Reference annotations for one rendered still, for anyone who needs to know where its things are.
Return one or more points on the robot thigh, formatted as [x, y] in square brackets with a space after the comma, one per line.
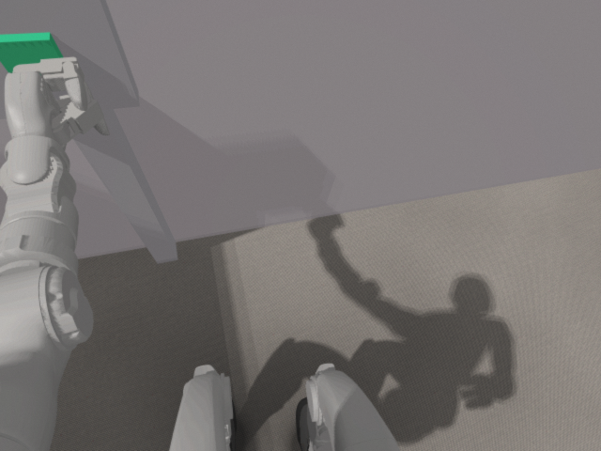
[206, 406]
[353, 422]

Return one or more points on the button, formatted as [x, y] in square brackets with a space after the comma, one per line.
[17, 49]

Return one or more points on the right robot thigh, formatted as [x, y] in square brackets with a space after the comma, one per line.
[353, 422]

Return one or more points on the robot left upper arm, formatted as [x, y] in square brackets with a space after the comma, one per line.
[44, 314]

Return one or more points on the panel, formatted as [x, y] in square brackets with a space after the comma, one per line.
[85, 29]

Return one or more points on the left robot thigh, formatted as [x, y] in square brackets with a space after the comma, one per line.
[206, 406]

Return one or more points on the robot left forearm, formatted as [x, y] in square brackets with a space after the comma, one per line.
[40, 224]

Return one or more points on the left robot hand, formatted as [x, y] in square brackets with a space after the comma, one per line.
[31, 108]

